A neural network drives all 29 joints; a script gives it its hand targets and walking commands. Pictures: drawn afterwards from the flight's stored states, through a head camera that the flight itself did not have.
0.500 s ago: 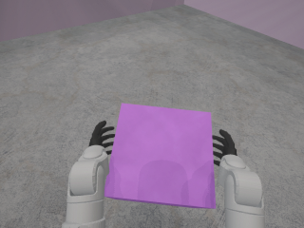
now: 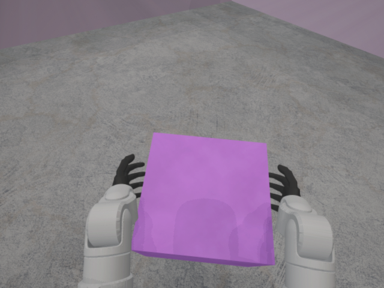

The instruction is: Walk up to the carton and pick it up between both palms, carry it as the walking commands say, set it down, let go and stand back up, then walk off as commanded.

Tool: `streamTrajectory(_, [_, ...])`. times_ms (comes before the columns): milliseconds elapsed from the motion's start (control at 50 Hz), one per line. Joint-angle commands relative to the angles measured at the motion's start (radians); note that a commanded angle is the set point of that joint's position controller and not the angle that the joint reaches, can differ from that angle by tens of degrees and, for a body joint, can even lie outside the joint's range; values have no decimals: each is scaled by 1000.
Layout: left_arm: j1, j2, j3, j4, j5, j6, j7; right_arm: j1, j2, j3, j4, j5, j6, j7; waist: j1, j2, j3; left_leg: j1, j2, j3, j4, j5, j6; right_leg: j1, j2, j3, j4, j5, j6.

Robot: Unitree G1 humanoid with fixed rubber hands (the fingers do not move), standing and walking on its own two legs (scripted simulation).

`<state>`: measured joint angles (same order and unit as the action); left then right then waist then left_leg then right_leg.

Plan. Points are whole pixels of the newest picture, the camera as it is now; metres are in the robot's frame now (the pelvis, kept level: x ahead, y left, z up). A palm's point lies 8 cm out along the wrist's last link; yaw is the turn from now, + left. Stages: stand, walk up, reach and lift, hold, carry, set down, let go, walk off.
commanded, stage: carry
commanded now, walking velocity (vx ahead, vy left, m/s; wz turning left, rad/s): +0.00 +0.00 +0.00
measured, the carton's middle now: (202, 202) +0.30 +0.00 +0.00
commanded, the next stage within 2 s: none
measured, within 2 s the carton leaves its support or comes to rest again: neither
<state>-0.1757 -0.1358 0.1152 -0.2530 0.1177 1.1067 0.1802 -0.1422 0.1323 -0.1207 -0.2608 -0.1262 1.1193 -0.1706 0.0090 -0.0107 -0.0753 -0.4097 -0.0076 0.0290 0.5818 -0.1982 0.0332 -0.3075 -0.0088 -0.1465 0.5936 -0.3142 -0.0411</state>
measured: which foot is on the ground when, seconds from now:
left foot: down 0.00-1.00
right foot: down 0.00-1.00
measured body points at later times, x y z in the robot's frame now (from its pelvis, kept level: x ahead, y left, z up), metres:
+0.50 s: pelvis +0.00 +0.00 +0.00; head -0.01 +0.01 +0.45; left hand +0.29 +0.16 +0.08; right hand +0.28 -0.16 +0.08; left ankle +0.07 +0.10 -0.73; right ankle +0.00 -0.09 -0.73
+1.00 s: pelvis +0.00 +0.00 +0.00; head -0.02 +0.00 +0.45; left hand +0.29 +0.16 +0.07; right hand +0.28 -0.16 +0.07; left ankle +0.07 +0.10 -0.73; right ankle +0.00 -0.09 -0.73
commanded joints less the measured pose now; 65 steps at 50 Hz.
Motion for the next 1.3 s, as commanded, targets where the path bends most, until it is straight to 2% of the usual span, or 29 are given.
streamTrajectory(0, [-494, -858, -580, -33, -308, -35, -258, -525, 844, 566, -63, 309, -56, 247, -2, 17, -243, 9, 93, -146, -142, 33, 16, 127, -122, 122, -109, -10, -9])
streamTrajectory(20, [-506, -930, -664, -213, -388, -19, -245, -520, 911, 644, -237, 379, -36, 235, -4, -14, -243, 14, 88, -134, -137, 39, 13, 122, -128, 108, -113, -6, -6])
streamTrajectory(160, [-433, -829, -567, 10, -292, -15, -260, -460, 806, 555, -23, 285, -36, 247, -2, 6, -274, 55, 99, -123, -99, 206, 15, 146, -129, 101, -85, 83, -7])
streamTrajectory(180, [-465, -914, -649, -156, -359, -13, -253, -491, 902, 638, -174, 361, -30, 243, -2, 11, -282, 51, 95, -125, -105, 204, 22, 143, -132, 101, -77, 97, -7])
streamTrajectory(300, [-438, -846, -569, 9, -285, -43, -259, -473, 836, 549, -10, 299, -65, 257, -1, 36, -295, 79, 107, -141, -118, 168, 23, 132, -121, 97, -60, 37, -7])
streamTrajectory(420, [-484, -918, -646, -206, -371, -27, -249, -516, 914, 644, -220, 383, -51, 238, -1, 8, -283, 40, 99, -129, -108, 177, 18, 155, -128, 105, -92, 69, -1])
streamTrajectory(440, [-461, -859, -600, -66, -311, -32, -253, -462, 863, 588, -57, 314, -49, 244, -2, -1, -294, 43, 93, -121, -90, 207, 17, 167, -135, 114, -83, 111, -12])
streamTrajectory(520, [-429, -823, -548, 50, -281, -48, -265, -447, 806, 535, 28, 263, -69, 246, -3, -16, -286, 71, 96, -104, -78, 252, 17, 156, -142, 98, -73, 158, -8])
streamTrajectory(540, [-442, -884, -613, -74, -331, -43, -262, -465, 864, 604, -108, 314, -65, 240, -2, 3, -288, 65, 92, -102, -79, 248, 17, 162, -144, 94, -67, 174, -3])
streamTrajectory(560, [-399, -811, -538, 74, -263, -54, -267, -455, 785, 542, 13, 263, -78, 249, -1, 17, -277, 78, 94, -113, -90, 246, 16, 144, -136, 92, -55, 138, 4])
streamTrajectory(580, [-468, -922, -639, -135, -347, -55, -263, -510, 911, 639, -168, 355, -79, 249, 0, 26, -291, 83, 103, -127, -108, 233, 20, 142, -132, 83, -56, 88, 2])
streamTrajectory(600, [-463, -856, -579, 10, -295, -54, -263, -485, 846, 559, -11, 295, -82, 250, -1, 66, -279, 81, 111, -139, -117, 229, 22, 133, -118, 85, -49, 49, 4])
streamTrajectory(620, [-504, -905, -627, -110, -345, -57, -264, -514, 893, 598, -119, 336, -84, 249, -1, 63, -272, 66, 108, -132, -117, 197, 18, 126, -118, 84, -63, 27, -1])
streamTrajectory(640, [-449, -831, -555, 35, -275, -66, -266, -487, 822, 546, 10, 282, -90, 256, 0, 34, -268, 47, 102, -141, -123, 140, 20, 133, -119, 97, -84, 8, -5])
streamTrajectory(680, [-474, -874, -592, -28, -307, -68, -263, -515, 862, 589, -67, 311, -92, 251, -1, 23, -282, 66, 95, -126, -117, 117, 18, 127, -132, 111, -99, 12, -10])
streamTrajectory(700, [-522, -937, -674, -266, -408, -51, -246, -554, 925, 667, -303, 408, -79, 234, -2, 2, -262, 39, 104, -143, -133, 116, 13, 136, -120, 89, -82, 1, -2])
streamTrajectory(720, [-434, -832, -559, 31, -291, -56, -257, -459, 804, 532, -5, 281, -83, 243, -1, 62, -292, 64, 107, -153, -140, 152, 23, 133, -114, 93, -66, 15, -1])
streamTrajectory(800, [-457, -844, -575, -8, -299, -62, -260, -475, 838, 566, -21, 296, -85, 249, -2, 28, -250, 49, 113, -162, -152, 97, 26, 119, -110, 96, -78, -8, -2])
streamTrajectory(820, [-412, -764, -484, 204, -213, -79, -270, -464, 740, 478, 154, 215, -108, 260, -2, 23, -240, 35, 108, -155, -150, 73, 22, 120, -114, 104, -89, -7, -2])
streamTrajectory(840, [-507, -863, -589, -73, -321, -84, -260, -556, 852, 592, -117, 325, -108, 247, -2, -6, -222, 24, 97, -135, -151, 40, 19, 104, -130, 105, -108, -31, -3])
streamTrajectory(860, [-455, -836, -551, 28, -289, -83, -263, -495, 811, 545, -15, 283, -110, 250, -3, 19, -239, 35, 96, -148, -156, -2, 17, 112, -119, 109, -108, -47, -7])
streamTrajectory(960, [-489, -899, -606, -146, -358, -81, -249, -539, 886, 610, -189, 359, -108, 231, 0, -6, -296, 46, 104, -137, -125, 140, 23, 157, -124, 93, -87, 38, 2])
streamTrajectory(980, [-427, -847, -549, 33, -282, -75, -257, -521, 830, 571, -46, 300, -108, 240, 0, 4, -285, 65, 101, -128, -108, 204, 30, 153, -129, 96, -83, 80, 2])
streamTrajectory(1000, [-445, -857, -573, -60, -324, -76, -252, -514, 842, 593, -123, 326, -103, 231, -2, -39, -267, 37, 100, -114, -93, 196, 19, 155, -135, 104, -97, 105, 0])
streamTrajectory(1060, [-404, -784, -517, 121, -247, -74, -262, -454, 767, 514, 70, 238, -101, 243, -2, -19, -252, 44, 94, -118, -102, 165, 24, 138, -134, 102, -90, 68, -7])
streamTrajectory(1080, [-432, -835, -567, -40, -314, -70, -251, -495, 824, 580, -85, 314, -94, 233, -3, -31, -235, 33, 97, -119, -102, 177, 25, 123, -142, 103, -101, 62, -3])
streamTrajectory(1140, [-469, -827, -565, 37, -278, -81, -266, -466, 823, 539, 46, 262, -107, 252, -2, 46, -246, 49, 107, -143, -132, 168, 30, 115, -125, 91, -74, 14, -8])
streamTrajectory(1160, [-519, -913, -637, -123, -348, -81, -260, -533, 898, 608, -136, 337, -110, 247, -2, 64, -266, 56, 108, -151, -139, 153, 29, 129, -121, 87, -65, -3, -10])
streamTrajectory(1280, [-427, -831, -545, 68, -273, -67, -266, -485, 802, 529, 10, 267, -103, 248, -3, 16, -246, 36, 92, -123, -110, 151, 26, 132, -134, 110, -98, 47, -9])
